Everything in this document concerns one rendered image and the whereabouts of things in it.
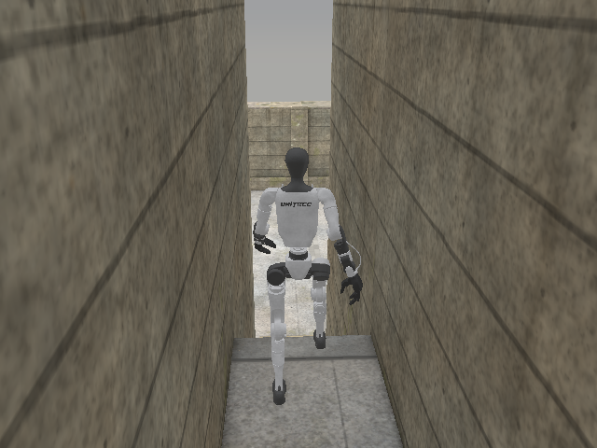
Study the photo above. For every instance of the right robot upper arm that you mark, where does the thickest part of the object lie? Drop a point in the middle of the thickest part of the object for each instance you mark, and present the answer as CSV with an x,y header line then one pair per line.
x,y
326,197

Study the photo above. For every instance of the left robot forearm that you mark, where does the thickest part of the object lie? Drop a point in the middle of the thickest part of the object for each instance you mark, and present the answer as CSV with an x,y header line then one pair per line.
x,y
259,239

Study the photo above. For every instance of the left robot upper arm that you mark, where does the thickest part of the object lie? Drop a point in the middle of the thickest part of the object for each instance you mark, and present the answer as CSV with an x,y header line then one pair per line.
x,y
264,210

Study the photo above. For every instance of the robot head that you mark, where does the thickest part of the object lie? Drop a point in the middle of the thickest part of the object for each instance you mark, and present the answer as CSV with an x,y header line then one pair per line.
x,y
297,160

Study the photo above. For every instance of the right robot shin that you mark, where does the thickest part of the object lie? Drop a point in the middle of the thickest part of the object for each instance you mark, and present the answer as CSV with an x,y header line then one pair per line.
x,y
319,312

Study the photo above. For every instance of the right robot forearm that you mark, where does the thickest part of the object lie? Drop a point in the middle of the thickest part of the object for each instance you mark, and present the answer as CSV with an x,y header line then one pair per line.
x,y
345,255

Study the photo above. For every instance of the robot left hand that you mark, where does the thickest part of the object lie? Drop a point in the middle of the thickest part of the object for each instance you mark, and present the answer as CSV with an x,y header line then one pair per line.
x,y
263,249

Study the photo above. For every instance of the robot right hand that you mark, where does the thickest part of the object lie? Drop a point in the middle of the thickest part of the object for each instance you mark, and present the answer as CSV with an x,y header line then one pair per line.
x,y
357,286

